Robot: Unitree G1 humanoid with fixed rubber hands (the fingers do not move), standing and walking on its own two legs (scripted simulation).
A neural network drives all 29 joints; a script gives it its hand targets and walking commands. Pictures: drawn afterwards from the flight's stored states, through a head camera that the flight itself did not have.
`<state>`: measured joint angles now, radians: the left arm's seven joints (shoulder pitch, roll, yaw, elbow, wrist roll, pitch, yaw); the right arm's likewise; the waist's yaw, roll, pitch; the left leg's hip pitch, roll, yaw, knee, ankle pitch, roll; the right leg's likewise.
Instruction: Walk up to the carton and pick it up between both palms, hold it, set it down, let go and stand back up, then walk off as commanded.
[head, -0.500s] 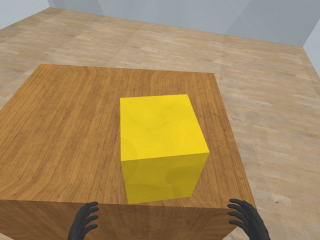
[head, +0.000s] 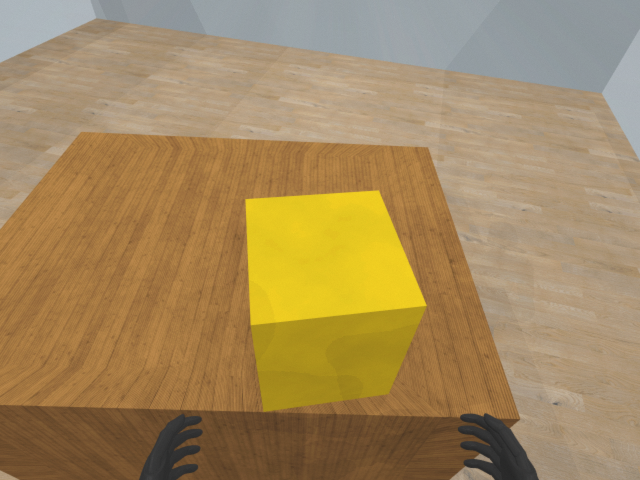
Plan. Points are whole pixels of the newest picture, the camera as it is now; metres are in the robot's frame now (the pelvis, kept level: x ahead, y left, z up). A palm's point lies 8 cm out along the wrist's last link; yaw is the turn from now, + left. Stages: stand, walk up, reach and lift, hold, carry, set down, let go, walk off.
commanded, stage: set down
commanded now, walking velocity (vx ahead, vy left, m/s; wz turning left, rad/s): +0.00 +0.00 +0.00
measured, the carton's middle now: (320, 301) +0.39 +0.02 -0.02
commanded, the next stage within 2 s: let go in 0.88 s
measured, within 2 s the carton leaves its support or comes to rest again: neither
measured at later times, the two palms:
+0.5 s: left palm out of the picture +0.14 +0.23 -0.08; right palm out of the picture +0.15 -0.21 -0.07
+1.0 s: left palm out of the picture +0.15 +0.24 -0.09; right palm out of the picture +0.15 -0.22 -0.09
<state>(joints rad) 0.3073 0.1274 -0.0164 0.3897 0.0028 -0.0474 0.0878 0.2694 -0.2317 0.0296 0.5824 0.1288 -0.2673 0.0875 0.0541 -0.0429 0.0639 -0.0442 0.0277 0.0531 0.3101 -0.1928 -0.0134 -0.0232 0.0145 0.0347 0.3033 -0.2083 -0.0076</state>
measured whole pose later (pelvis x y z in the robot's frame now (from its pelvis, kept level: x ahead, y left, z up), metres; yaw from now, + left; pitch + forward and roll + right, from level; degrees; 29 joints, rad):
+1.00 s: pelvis +0.00 +0.01 +0.00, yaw +0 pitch -4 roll +0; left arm 0.18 0.19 0.02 0.54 0.02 0.10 0.01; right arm 0.17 -0.19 -0.01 0.78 0.01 -0.24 0.03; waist 0.03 -0.01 0.09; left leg -0.07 0.03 0.05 0.36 -0.22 -0.01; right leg -0.03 0.01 0.02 0.32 -0.22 0.00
